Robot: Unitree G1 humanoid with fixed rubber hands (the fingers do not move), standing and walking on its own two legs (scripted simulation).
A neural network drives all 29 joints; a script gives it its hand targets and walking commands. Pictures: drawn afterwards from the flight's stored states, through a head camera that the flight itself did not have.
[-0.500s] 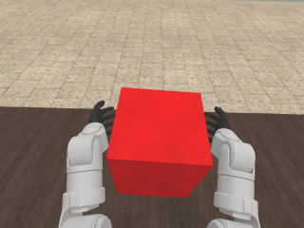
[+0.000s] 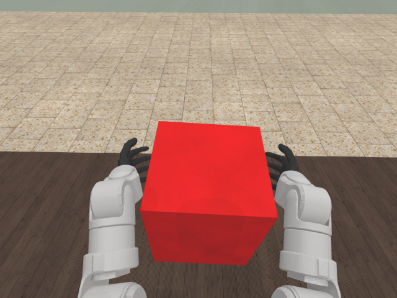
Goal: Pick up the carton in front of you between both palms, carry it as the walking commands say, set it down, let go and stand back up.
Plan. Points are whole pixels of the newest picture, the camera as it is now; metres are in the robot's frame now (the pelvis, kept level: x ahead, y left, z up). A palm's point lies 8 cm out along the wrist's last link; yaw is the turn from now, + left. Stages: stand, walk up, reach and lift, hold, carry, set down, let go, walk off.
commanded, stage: carry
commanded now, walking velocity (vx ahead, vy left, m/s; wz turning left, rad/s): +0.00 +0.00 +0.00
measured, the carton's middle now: (204, 197) +0.33 +0.00 +0.03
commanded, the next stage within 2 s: none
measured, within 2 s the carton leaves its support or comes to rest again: neither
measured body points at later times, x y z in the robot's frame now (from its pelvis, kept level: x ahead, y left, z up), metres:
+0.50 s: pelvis +0.00 -0.01 +0.00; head +0.01 -0.01 +0.45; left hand +0.34 +0.14 +0.10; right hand +0.34 -0.17 +0.09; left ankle +0.08 +0.12 -0.73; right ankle -0.03 -0.06 -0.72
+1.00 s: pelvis +0.01 +0.00 +0.00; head +0.00 +0.00 +0.45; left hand +0.35 +0.16 +0.11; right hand +0.35 -0.16 +0.09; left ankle +0.08 +0.13 -0.73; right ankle -0.03 -0.06 -0.72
